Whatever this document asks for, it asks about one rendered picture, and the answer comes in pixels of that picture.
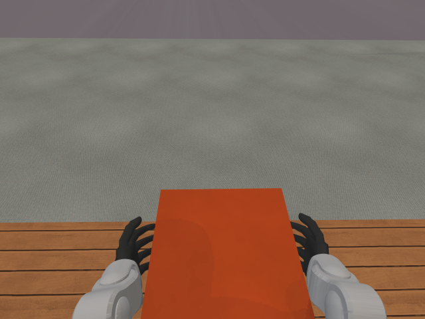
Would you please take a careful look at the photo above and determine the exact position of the right robot forearm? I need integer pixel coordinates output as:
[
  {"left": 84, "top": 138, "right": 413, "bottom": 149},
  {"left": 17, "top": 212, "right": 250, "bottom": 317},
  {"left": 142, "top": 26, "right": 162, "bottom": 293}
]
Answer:
[{"left": 306, "top": 254, "right": 387, "bottom": 319}]

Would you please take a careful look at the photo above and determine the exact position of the left robot forearm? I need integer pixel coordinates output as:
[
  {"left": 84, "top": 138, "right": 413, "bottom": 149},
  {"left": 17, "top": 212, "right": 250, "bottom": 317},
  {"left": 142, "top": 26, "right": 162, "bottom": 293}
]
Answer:
[{"left": 72, "top": 259, "right": 143, "bottom": 319}]

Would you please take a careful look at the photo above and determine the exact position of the left robot hand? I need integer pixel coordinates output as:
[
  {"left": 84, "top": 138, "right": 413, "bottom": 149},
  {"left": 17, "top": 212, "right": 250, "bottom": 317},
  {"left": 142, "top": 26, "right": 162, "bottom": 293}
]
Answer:
[{"left": 115, "top": 217, "right": 155, "bottom": 275}]

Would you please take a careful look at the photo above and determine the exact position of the carton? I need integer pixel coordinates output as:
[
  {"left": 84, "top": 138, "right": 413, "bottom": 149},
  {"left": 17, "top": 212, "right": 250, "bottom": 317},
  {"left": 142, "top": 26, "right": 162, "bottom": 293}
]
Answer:
[{"left": 141, "top": 188, "right": 315, "bottom": 319}]

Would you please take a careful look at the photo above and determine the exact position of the right robot hand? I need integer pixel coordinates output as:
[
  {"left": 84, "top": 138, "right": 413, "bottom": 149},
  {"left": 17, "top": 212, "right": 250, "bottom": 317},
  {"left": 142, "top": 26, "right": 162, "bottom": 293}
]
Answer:
[{"left": 290, "top": 213, "right": 329, "bottom": 276}]

